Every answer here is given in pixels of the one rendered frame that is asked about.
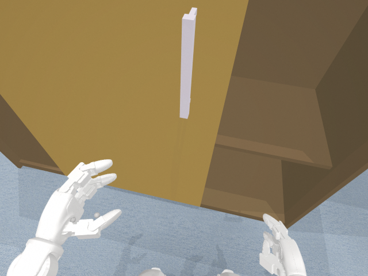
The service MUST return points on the wardrobe door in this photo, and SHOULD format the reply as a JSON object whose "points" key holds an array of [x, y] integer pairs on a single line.
{"points": [[19, 139], [101, 79]]}

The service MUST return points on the robot left hand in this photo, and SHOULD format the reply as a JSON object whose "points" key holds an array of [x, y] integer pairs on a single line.
{"points": [[66, 203]]}

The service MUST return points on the left robot forearm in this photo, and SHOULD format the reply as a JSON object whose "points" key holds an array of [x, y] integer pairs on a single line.
{"points": [[39, 258]]}

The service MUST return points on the robot right hand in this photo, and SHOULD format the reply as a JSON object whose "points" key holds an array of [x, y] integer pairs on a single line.
{"points": [[286, 259]]}

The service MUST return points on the handle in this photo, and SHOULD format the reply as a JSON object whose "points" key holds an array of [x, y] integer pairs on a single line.
{"points": [[187, 49]]}

